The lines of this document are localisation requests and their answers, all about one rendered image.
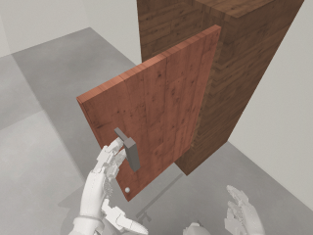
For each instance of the left robot forearm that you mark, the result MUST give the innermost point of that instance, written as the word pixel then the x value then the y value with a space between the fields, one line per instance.
pixel 87 225

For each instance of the robot right hand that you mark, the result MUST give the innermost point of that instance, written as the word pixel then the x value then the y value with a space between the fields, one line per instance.
pixel 247 221

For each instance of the robot right shin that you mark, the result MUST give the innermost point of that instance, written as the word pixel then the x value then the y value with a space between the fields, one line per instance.
pixel 194 224

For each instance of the robot right thigh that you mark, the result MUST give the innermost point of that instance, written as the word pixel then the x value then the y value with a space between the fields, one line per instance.
pixel 195 230

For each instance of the handle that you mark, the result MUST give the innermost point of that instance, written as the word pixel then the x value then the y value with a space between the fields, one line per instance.
pixel 130 148

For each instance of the cupboard door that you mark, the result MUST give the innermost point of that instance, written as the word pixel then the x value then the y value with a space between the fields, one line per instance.
pixel 157 104

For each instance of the robot left hand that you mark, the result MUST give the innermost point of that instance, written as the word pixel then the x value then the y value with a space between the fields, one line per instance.
pixel 99 184

